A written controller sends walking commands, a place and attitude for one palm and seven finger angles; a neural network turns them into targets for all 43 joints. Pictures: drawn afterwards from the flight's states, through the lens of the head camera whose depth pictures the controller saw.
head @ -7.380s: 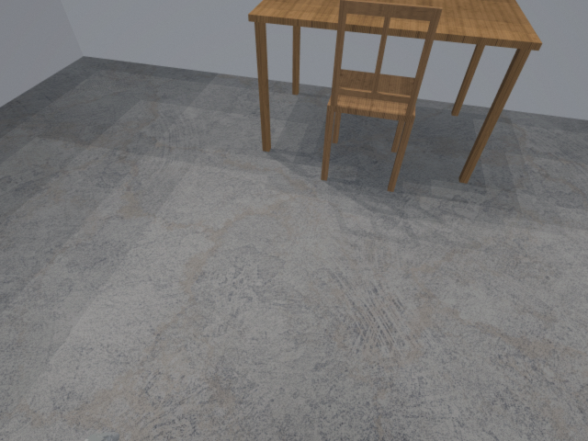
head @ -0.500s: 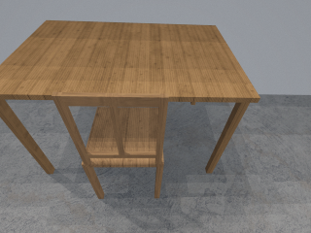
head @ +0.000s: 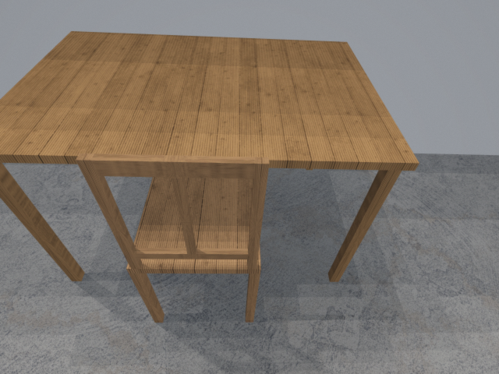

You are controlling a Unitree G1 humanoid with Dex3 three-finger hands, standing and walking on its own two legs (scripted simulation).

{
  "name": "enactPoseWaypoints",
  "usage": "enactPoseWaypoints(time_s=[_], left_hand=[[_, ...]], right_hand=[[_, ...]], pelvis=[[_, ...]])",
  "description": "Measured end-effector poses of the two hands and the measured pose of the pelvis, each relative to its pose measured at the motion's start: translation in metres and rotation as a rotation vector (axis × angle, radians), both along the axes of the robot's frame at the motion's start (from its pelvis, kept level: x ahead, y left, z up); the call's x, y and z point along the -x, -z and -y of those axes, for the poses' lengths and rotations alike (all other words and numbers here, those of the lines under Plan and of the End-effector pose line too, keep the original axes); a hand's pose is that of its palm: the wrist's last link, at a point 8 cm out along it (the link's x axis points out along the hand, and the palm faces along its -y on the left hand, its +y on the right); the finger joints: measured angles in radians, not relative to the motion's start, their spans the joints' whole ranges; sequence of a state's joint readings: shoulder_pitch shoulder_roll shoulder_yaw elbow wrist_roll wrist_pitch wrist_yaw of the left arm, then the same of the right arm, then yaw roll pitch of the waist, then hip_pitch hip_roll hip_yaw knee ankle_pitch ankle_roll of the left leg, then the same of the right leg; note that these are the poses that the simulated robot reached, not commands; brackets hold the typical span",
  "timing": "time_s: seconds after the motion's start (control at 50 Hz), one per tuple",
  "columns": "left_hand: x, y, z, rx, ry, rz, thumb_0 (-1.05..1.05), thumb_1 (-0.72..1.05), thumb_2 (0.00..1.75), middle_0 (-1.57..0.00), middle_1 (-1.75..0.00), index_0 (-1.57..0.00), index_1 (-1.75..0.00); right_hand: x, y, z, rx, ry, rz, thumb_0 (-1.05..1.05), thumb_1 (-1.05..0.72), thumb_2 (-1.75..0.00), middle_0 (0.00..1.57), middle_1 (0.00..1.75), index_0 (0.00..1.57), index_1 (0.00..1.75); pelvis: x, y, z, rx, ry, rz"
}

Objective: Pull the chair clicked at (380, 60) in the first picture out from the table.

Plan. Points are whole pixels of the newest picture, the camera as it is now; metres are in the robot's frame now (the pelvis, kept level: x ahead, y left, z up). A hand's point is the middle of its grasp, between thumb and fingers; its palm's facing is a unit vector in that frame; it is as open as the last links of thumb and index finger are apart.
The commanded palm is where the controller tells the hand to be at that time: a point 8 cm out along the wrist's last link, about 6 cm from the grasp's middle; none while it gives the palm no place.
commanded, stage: look again from close up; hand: left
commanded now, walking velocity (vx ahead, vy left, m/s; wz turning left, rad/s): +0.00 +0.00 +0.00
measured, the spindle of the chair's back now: (185, 218) +0.47 +0.18 -0.10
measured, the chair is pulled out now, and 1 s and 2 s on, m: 0.00 0.00 0.00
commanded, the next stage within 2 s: none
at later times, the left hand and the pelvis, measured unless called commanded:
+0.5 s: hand out of the picture +0.00 +0.15 -0.18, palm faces +0.04 -0.99 -0.14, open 7.4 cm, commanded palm none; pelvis +0.01 +0.00 +0.00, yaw +0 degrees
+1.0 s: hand out of the picture -0.01 +0.14 -0.18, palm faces +0.04 -0.99 -0.14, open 7.4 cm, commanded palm none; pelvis +0.02 -0.01 +0.00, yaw -1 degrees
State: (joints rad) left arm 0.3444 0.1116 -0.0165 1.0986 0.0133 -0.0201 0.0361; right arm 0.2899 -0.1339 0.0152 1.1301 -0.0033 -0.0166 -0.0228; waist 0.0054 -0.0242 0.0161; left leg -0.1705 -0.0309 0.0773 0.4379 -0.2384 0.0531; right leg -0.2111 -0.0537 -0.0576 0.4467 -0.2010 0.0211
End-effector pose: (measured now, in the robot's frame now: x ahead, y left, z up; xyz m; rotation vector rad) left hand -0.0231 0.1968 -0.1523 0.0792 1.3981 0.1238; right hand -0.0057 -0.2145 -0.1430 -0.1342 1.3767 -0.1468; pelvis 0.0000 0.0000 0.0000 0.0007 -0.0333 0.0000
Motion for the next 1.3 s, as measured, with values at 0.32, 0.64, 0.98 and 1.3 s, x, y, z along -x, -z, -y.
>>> enactPoseWaypoints(time_s=[0.32,0.64,0.98,1.3], left_hand=[[-0.016,-0.004,-0.008,-0.029,0.004,0.008,0.0,0.91,0.9,-0.19,-0.3,-0.2,-0.3],[-0.01,-0.003,0.003,-0.006,-0.003,-0.019,0.0,0.91,0.9,-0.19,-0.3,-0.2,-0.3],[-0.006,-0.003,0.005,-0.011,-0.006,-0.028,0.0,0.91,0.9,-0.19,-0.3,-0.2,-0.3],[-0.005,-0.004,0.009,-0.014,-0.005,-0.026,0.0,0.91,0.9,-0.19,-0.3,-0.2,-0.3]], right_hand=[[0.001,0.002,-0.006,-0.023,0.009,-0.033,0.01,-0.91,-0.9,0.2,0.3,0.2,0.3],[-0.003,0.001,-0.003,-0.017,0.013,-0.03,0.01,-0.91,-0.9,0.2,0.3,0.2,0.3],[0.0,0.002,-0.005,-0.027,0.02,-0.034,0.01,-0.91,-0.9,0.2,0.3,0.2,0.3],[0.007,0.003,-0.004,-0.037,0.028,-0.043,0.01,-0.9,-0.9,0.2,0.3,0.2,0.3]], pelvis=[[-0.009,-0.001,0.003,-0.001,0.003,-0.001],[-0.015,-0.002,0.004,-0.001,0.008,-0.001],[-0.016,-0.002,0.007,-0.001,0.011,0.001],[-0.014,-0.002,0.011,-0.003,0.014,0.0]])
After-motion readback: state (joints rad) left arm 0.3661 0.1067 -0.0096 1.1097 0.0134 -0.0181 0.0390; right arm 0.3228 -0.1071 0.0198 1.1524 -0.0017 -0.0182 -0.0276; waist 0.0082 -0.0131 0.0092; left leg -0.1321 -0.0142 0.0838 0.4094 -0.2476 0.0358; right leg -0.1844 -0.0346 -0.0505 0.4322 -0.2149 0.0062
